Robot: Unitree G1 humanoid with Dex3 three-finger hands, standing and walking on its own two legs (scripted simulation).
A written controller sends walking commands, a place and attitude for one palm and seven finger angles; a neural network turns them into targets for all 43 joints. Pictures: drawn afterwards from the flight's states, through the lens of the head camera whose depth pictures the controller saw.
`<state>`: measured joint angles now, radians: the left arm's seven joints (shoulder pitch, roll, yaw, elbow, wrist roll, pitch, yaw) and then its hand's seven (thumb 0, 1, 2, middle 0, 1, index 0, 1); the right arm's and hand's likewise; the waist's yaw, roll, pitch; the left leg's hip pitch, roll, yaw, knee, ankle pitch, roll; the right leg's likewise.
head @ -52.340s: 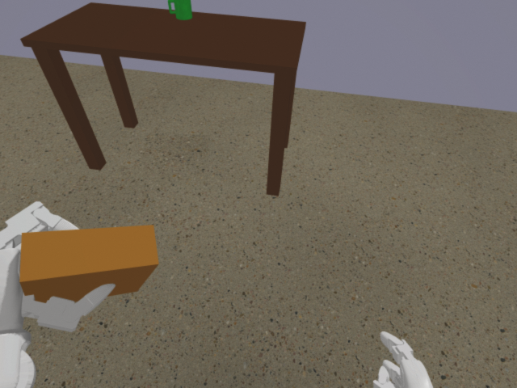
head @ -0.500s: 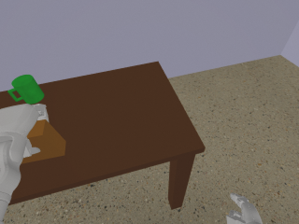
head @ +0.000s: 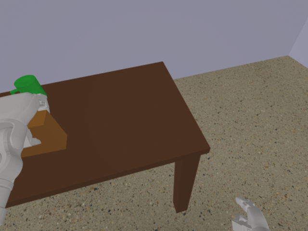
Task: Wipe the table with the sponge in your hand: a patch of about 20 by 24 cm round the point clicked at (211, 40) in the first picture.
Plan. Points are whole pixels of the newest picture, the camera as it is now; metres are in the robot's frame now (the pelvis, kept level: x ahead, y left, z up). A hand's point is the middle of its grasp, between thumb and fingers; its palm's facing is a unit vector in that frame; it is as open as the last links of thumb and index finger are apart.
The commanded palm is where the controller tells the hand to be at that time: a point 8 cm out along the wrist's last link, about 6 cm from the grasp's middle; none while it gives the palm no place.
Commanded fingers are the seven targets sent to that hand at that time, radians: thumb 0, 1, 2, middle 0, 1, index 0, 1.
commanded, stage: lift the sponge slowly off the table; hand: left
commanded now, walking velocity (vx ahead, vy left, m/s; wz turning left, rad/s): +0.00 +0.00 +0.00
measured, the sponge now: (35, 139) +0.29 +0.37 +0.08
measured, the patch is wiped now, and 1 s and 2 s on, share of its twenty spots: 1.00 1.00 1.00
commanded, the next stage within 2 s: bring the sponge back beside the body in 0.16 s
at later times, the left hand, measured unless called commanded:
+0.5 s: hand (42, 127) +0.29 +0.32 +0.13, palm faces -0.02 -0.03 -1.00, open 9.0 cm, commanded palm +0.26 +0.33 +0.20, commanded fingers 0.00 0.10 1.30 -1.20 -1.60 -1.20 -1.60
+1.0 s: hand (41, 149) +0.24 +0.30 +0.12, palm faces +0.02 -0.06 -1.00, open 9.0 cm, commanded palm +0.21 +0.30 +0.19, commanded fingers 0.00 0.10 1.30 -1.20 -1.60 -1.20 -1.60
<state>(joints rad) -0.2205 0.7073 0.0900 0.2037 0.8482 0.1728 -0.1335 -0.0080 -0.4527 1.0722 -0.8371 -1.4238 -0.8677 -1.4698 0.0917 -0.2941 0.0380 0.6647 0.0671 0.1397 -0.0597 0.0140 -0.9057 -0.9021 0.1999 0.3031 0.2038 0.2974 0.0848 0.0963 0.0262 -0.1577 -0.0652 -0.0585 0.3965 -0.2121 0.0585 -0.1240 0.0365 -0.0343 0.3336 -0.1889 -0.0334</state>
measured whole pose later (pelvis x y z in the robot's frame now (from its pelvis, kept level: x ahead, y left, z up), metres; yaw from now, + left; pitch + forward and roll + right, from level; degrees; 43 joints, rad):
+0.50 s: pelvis +0.02 +0.00 +0.00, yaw -1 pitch -1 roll -1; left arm -0.05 0.67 0.10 0.00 0.82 0.19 -0.14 -0.01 -0.45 1.07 -0.84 -1.42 -0.87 -1.47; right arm 0.09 -0.29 0.03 0.64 0.06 0.14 -0.04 0.01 -0.91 -0.90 0.20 0.30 0.20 0.30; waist 0.09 0.10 0.02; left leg -0.14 -0.06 -0.05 0.40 -0.24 0.06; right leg -0.12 0.04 -0.02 0.34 -0.22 -0.04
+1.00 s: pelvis +0.01 +0.00 +0.00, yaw -1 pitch -3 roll -1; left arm 0.15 0.64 0.07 -0.22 0.81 0.24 -0.09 -0.01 -0.45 1.07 -0.84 -1.42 -0.87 -1.47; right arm 0.05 -0.27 0.05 0.63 0.05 0.14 -0.04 0.01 -0.91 -0.90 0.20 0.30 0.20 0.30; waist 0.12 0.10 0.02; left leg -0.12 -0.06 -0.05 0.42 -0.24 0.05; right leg -0.09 0.05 -0.02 0.36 -0.22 -0.04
